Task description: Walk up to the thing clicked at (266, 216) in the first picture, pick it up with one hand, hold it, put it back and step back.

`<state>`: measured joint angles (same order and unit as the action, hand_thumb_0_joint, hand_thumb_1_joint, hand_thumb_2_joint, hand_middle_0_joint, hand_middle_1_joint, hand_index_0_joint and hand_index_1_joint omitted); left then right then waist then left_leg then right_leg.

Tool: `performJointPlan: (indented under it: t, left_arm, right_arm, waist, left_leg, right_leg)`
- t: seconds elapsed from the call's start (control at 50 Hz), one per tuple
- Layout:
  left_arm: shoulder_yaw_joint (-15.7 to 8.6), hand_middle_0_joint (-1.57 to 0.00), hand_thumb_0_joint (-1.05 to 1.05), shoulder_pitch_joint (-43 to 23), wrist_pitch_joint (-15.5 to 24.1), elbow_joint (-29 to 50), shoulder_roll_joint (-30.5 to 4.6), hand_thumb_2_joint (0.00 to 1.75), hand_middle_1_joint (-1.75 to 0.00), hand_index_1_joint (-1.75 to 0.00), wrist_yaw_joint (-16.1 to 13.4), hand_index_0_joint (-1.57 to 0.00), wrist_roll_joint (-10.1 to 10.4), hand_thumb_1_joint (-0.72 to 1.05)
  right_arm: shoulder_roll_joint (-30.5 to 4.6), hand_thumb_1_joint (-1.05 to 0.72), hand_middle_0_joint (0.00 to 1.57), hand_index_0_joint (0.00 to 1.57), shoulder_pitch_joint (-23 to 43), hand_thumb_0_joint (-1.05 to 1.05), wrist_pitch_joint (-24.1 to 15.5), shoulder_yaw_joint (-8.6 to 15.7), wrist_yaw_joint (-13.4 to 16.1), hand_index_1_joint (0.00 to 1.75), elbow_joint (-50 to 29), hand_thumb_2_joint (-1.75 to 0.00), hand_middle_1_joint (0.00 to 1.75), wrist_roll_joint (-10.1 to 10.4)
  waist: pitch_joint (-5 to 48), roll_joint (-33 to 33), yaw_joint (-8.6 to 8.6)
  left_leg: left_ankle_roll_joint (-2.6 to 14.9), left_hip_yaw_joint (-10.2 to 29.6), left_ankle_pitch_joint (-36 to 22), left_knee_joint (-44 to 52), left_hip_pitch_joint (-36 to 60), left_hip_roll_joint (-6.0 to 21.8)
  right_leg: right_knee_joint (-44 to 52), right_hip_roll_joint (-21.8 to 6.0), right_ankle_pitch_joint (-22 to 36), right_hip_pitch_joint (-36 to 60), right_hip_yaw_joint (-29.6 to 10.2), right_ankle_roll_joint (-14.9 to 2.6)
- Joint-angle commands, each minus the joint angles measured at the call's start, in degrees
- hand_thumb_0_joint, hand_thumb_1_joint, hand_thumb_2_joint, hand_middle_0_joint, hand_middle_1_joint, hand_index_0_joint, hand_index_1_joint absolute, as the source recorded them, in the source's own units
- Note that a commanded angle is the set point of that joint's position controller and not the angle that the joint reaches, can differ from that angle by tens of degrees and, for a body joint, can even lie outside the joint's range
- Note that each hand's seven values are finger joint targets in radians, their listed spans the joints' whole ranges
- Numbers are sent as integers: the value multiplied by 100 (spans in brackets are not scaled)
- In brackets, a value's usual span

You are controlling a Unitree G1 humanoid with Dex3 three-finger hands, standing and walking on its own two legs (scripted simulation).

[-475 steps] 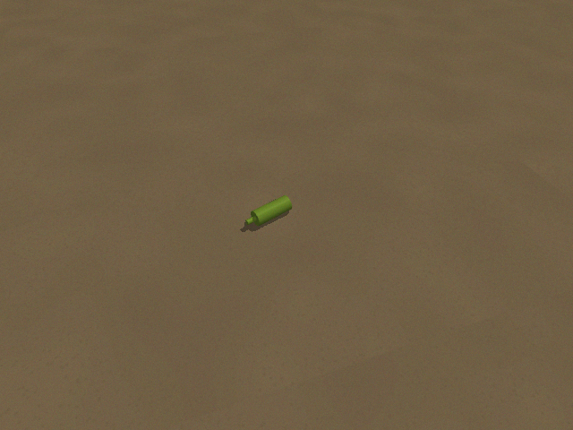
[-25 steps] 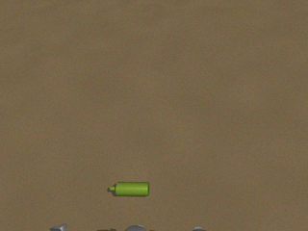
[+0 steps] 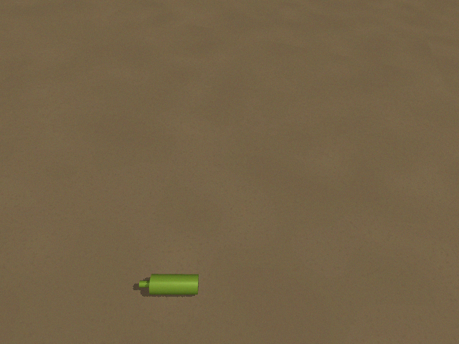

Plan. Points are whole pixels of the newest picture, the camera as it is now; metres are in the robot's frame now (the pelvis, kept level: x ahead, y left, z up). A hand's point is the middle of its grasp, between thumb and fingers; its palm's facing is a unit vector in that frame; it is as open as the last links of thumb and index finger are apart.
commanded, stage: walk up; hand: left
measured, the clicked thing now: (169, 284) +0.50 +0.19 -0.73
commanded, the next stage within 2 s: stand in 0.94 s
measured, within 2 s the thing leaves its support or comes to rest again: neither
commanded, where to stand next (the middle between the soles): +0.09 -0.03 m, yaw +0 degrees
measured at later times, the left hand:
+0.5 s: hand out of the picture +0.11 +0.22 -0.12, palm faces -0.02 -0.87 -0.49, open 7.4 cm
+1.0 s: hand out of the picture +0.13 +0.23 -0.17, palm faces -0.01 -0.95 -0.32, open 7.4 cm
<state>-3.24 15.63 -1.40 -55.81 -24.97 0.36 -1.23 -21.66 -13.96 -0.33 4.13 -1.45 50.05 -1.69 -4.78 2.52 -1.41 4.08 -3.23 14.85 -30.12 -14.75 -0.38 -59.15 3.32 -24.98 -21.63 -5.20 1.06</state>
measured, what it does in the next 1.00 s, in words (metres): steps on the spot: right foot, then left foot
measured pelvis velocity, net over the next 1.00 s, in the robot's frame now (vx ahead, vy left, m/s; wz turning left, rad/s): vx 0.03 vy -0.02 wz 0.01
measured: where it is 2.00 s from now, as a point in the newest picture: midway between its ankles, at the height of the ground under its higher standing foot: outside the picture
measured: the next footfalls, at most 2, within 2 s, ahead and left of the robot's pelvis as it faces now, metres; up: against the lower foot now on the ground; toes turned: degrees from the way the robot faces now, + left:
right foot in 0.30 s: +0.10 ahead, -0.16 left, +0.00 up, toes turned -1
left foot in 0.70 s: +0.07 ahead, +0.10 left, +0.00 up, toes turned +0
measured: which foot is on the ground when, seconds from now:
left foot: down 0.00-0.32, up 0.34-0.68, down 0.70-1.00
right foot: up 0.00-0.28, down 0.30-1.00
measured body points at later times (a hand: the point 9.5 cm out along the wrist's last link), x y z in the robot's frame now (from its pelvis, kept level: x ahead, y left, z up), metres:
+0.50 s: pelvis +0.02 -0.05 -0.01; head +0.03 -0.10 +0.44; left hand +0.11 +0.26 -0.09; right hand +0.06 -0.36 -0.16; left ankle +0.02 +0.10 -0.68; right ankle +0.09 -0.16 -0.74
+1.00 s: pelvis +0.03 -0.02 -0.01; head +0.07 +0.00 +0.44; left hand +0.13 +0.28 -0.15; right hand +0.15 -0.34 -0.12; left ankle +0.03 +0.10 -0.74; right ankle +0.06 -0.16 -0.74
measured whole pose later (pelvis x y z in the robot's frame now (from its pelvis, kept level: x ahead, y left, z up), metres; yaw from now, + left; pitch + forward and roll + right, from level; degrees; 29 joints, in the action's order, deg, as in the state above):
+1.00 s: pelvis +0.03 -0.02 -0.01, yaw +0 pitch -2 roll +0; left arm -0.2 4.7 -0.4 -58.5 -21.1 -0.2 0.5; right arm -21.7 -4.9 -0.1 1.6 0.7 56.4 0.1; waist -7.4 1.7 0.6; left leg 0.2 0.8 18.9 -34.8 -13.7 0.2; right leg -32.9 -1.8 -15.0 -15.9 0.3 1.3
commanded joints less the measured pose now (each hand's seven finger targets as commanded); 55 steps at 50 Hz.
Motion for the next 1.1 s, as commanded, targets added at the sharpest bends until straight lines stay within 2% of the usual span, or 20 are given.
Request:
performJointPlan:
  t: [0.0,0.04,0.16,0.24,0.28,0.3,0.34,0.44,0.56,0.62,0.68,0.7,0.72,0.74,0.76,0.8,0.86,0.9,0.94,1.08]
  left_arm:
    - [-277,-20,0,-651,362,740,-1172,90,-30,-30,38,-20,-31,90]
    - [-256,-20,0,-452,392,670,-1164,90,-30,-30,81,-20,4,90]
    - [-276,-20,0,494,476,435,-1205,90,-30,-30,84,-20,78,90]
    - [-326,-20,0,834,474,245,-1029,90,-30,-30,-225,-20,86,90]
    - [-412,-20,0,691,478,365,-1365,90,-30,-30,-322,-20,-21,90]
    - [-405,-20,0,431,546,561,-1625,90,-30,-30,-358,-20,-91,90]
    - [-397,-20,0,-300,498,727,-1848,90,-30,-30,-389,-20,-75,90]
    - [-452,-20,0,-535,488,809,-1378,90,-30,-30,-356,-20,3,90]
    - [-399,-20,0,-769,399,838,-1021,90,-30,-30,-165,-20,-93,90]
    - [-367,-20,0,-787,240,784,-1048,90,-30,-30,-89,-20,-35,90]
    - [-168,-20,0,-979,156,749,-733,90,-30,-30,-58,-20,137,90]
    - [-78,-20,0,-840,156,757,-527,90,-30,-30,-60,-20,204,90]
    - [-104,-20,0,-924,149,607,-635,90,-30,-30,-104,-20,274,90]
    - [-159,-20,0,-929,145,411,-793,90,-30,-30,-129,-20,198,90]
    - [-143,-20,0,-899,176,379,-823,90,-30,-30,-122,-20,176,90]
    - [-85,-20,0,-833,278,286,-851,90,-30,-30,-125,-20,208,90]
    - [-114,-20,0,-1095,300,247,-1134,90,-30,-30,-224,-20,229,90]
    - [-63,-20,0,-1229,262,270,-1053,90,-30,-30,-244,-20,256,90]
    - [107,-20,0,-1070,187,33,-560,90,-30,-30,-90,-20,142,90]
    - [166,-20,0,-1299,274,-357,-612,90,-30,-30,-17,-20,98,90]
  right_arm:
    - [-1648,-90,20,20,-729,0,-315,441,89,30,-243,-90,30,28]
    - [-1656,-90,20,20,-605,0,-352,421,71,30,-283,-90,30,29]
    - [-1657,-90,20,20,80,0,-161,400,-174,30,-693,-90,30,-131]
    - [-1212,-90,20,20,319,0,162,208,-147,30,-812,-90,30,-70]
    - [-844,-90,20,20,71,0,261,86,-101,30,-771,-90,30,48]
    - [-622,-90,20,20,-253,0,300,21,-73,30,-640,-90,30,107]
    - [-1352,-90,20,20,-573,0,404,259,20,30,-423,-90,30,107]
    - [-1437,-90,20,20,-973,0,395,308,44,30,32,-90,30,112]
    - [-1167,-90,20,20,-645,0,89,105,82,30,220,-90,30,113]
    - [-1067,-90,20,20,-492,0,-65,42,145,30,333,-90,30,102]
    - [-1094,-90,20,20,-562,0,-180,50,258,30,481,-90,30,-6]
    - [-1469,-90,20,20,-236,0,-209,112,274,30,331,-90,30,-69]
    - [-1771,-90,20,20,420,0,-184,128,241,30,186,-90,30,40]
    - [-1653,-90,20,20,708,0,-152,110,221,30,191,-90,30,87]
    - [-1507,-90,20,20,734,0,-141,62,216,30,190,-90,30,78]
    - [-1225,-90,20,20,618,0,-125,-14,230,30,254,-90,30,140]
    - [-1323,-90,20,20,332,0,-23,84,269,30,325,-90,30,260]
    - [-1382,-90,20,20,356,0,26,138,289,30,379,-90,30,249]
    - [-1266,-90,20,20,612,0,-135,-23,267,30,444,-90,30,119]
    - [-1247,-90,20,20,1235,0,-138,-101,213,30,654,-90,30,113]
  waist:
    - [294,-716,-471]
    - [-73,-873,-388]
    - [-286,-1719,22]
    - [-112,-747,318]
    - [-100,382,384]
    - [-106,1022,234]
    - [-364,598,57]
    - [237,690,26]
    - [289,1121,289]
    - [299,904,334]
    - [449,23,74]
    - [523,-935,243]
    - [178,-1386,362]
    - [189,-1331,351]
    - [250,-1243,397]
    - [681,-1261,355]
    - [920,-1091,110]
    - [1120,-854,22]
    - [1428,-774,109]
    - [511,-481,148]
  left_leg:
    - [551,2606,1609,1757,2331,1819]
    - [412,2235,1496,1955,1701,1649]
    - [709,966,2131,1840,-270,1127]
    - [364,522,1423,362,-1296,764]
    - [-6,204,1496,-949,-1630,295]
    - [-322,626,1707,-1981,-1510,-141]
    - [-270,1168,1652,-2674,-987,96]
    - [-420,1437,969,-3341,-1164,-90]
    - [-584,574,1126,-1401,-709,19]
    - [-572,210,610,-346,-263,4]
    - [-362,656,-375,806,478,179]
    - [-113,2058,-730,1180,347,1105]
    - [407,2569,-866,1220,-490,1603]
    - [662,2400,-780,1027,-987,1648]
    - [536,1878,-1333,731,-782,1366]
    - [-30,935,-2416,79,167,757]
    - [-158,835,-3375,-469,319,559]
    - [11,890,-3477,-323,673,715]
    - [10,1414,-2073,500,822,1071]
    - [-239,1144,-693,1094,492,815]
  right_leg:
    - [621,-322,156,-1964,-458,-3]
    - [857,-315,312,-1639,-364,-42]
    - [1785,-424,184,165,809,-1]
    - [2772,-306,1569,1588,829,-59]
    - [3665,-967,628,1502,-434,-283]
    - [4699,-2153,-70,868,-2305,-509]
    - [4919,-2407,-1634,-291,-2662,-1038]
    - [4426,-1779,-507,536,-1066,-856]
    - [4140,-1457,-575,688,-351,-1018]
    - [3636,-1498,238,681,-275,-1062]
    - [2655,-1449,1587,255,-79,-593]
    - [2075,-1020,1642,71,190,-317]
    - [1925,-389,509,388,602,-174]
    - [1721,-502,115,1051,472,-218]
    - [2072,-554,322,1119,392,-255]
    - [2744,-895,2642,1019,260,-373]
    - [2426,-1141,4462,1248,146,-520]
    - [2159,-1032,4091,976,210,-489]
    - [2751,-646,2092,1259,332,-337]
    - [3645,-931,2024,1300,70,-292]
